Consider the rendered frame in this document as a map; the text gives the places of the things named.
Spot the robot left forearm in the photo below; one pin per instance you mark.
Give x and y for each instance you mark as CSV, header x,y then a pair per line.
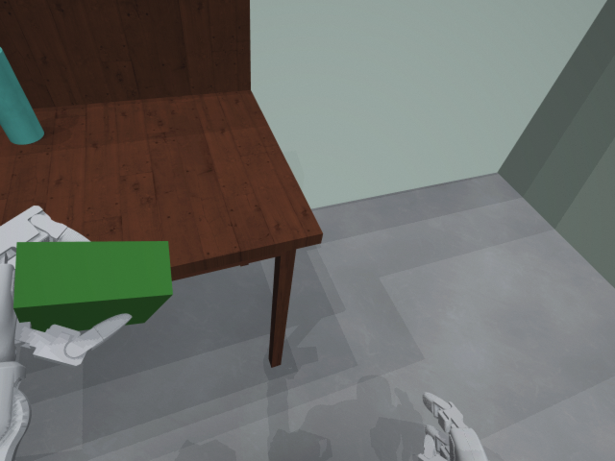
x,y
15,409

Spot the sponge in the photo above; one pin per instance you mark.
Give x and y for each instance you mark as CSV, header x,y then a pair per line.
x,y
78,285

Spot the robot right hand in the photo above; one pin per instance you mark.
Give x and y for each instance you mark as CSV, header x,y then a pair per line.
x,y
463,443

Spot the table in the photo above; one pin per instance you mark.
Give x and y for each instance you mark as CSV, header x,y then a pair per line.
x,y
152,133

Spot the robot left hand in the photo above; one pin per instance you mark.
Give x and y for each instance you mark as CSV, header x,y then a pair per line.
x,y
57,344

